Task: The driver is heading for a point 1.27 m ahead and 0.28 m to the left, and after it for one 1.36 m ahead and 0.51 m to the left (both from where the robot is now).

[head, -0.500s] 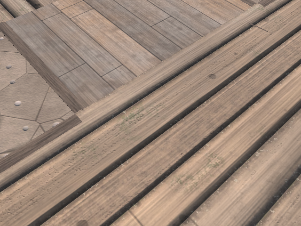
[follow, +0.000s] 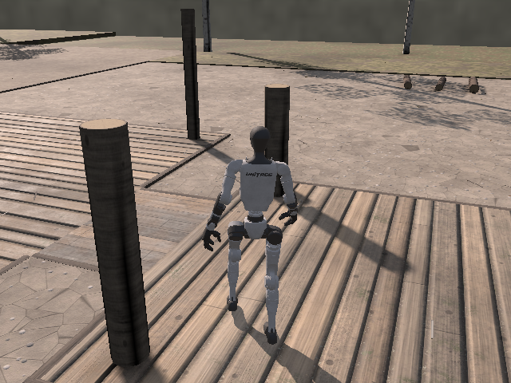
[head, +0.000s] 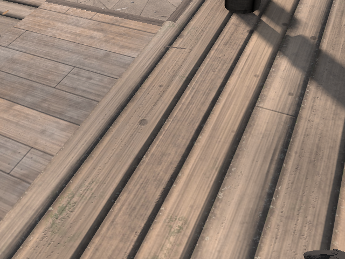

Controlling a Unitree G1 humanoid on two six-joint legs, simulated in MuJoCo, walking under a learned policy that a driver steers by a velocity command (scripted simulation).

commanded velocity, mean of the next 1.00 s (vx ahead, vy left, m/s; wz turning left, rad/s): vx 0.51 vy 0.00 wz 0.43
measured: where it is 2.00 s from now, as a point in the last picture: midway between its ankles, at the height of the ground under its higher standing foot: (159, 103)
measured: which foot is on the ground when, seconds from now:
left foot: up 0.00-0.12, down 0.14-0.56, up 0.58-0.98, down 1.00-1.00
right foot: down 0.00-0.14, up 0.16-0.54, down 0.56-1.00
